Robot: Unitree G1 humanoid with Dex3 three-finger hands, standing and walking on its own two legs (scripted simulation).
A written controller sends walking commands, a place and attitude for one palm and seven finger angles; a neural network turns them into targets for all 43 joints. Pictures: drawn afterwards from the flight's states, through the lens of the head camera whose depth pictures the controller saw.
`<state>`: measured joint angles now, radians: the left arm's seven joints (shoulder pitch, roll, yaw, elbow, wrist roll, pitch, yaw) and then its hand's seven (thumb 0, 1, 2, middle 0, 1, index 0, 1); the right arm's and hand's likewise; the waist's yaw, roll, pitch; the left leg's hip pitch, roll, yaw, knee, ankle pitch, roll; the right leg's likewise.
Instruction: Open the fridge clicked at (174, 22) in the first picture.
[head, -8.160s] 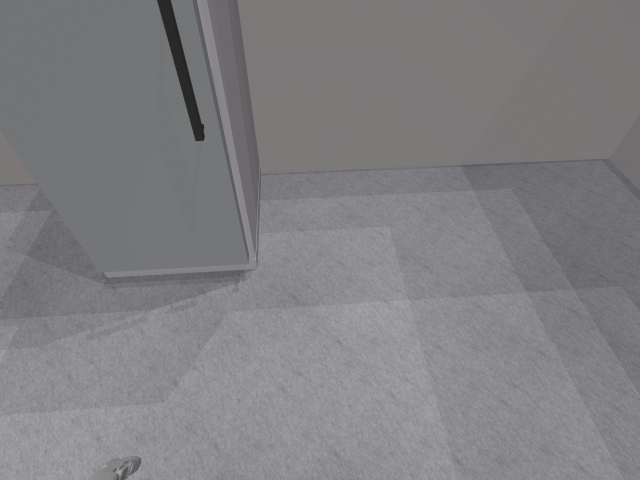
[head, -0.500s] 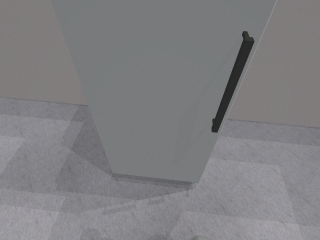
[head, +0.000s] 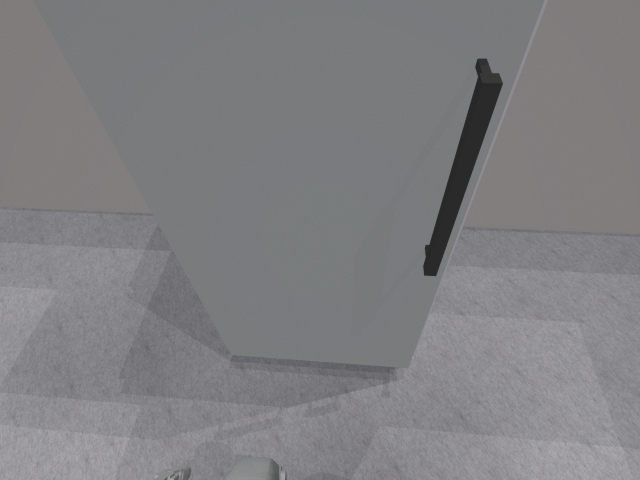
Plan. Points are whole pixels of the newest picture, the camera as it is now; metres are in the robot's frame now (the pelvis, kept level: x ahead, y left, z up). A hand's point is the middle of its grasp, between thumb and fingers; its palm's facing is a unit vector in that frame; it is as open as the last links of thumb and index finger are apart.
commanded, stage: come to a stop and stand still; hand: right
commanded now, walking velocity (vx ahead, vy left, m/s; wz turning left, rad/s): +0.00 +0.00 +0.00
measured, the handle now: (450, 189) +0.48 -0.17 +0.08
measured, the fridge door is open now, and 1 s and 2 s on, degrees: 0 0 0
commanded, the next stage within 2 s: look again from close up in 1.54 s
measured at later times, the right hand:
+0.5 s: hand out of the picture -0.03 -0.10 -0.18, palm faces +0.09 +0.98 -0.20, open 7.3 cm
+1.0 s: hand out of the picture -0.10 -0.08 -0.18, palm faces +0.07 +0.99 -0.15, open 7.4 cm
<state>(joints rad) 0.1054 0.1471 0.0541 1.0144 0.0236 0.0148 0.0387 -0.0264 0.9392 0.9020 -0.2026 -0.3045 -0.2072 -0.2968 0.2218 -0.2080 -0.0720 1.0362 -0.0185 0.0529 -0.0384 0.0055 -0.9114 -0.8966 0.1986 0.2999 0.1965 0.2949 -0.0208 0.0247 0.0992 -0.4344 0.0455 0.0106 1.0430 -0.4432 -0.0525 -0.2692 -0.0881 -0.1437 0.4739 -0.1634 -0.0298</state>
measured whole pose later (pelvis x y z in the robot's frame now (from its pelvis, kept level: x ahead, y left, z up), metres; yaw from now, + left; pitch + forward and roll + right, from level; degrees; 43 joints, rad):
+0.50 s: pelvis -0.05 +0.08 -0.01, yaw -2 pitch +0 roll +1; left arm 0.30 0.14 0.04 1.13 0.02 0.03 0.03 0.00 0.91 0.90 -0.20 -0.30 -0.20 -0.30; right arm 0.24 -0.15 -0.03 1.08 -0.01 0.00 -0.04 0.01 -0.94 -0.90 0.20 0.30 0.20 0.30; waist 0.00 -0.02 0.03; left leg -0.28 -0.01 0.13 0.49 -0.21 0.05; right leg -0.17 -0.04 -0.03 0.51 -0.35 0.01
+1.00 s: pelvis -0.07 +0.07 +0.00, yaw +0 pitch -1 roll +0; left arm 0.34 0.11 0.01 1.14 0.02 0.00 0.03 0.00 0.91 0.90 -0.20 -0.30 -0.20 -0.30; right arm 0.32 -0.11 0.00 1.17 -0.01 0.00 -0.03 0.01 -0.91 -0.90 0.20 0.30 0.20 0.30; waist -0.01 0.01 0.02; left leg -0.25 0.00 0.09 0.39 -0.13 0.03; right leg -0.13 -0.02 -0.08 0.40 -0.26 0.00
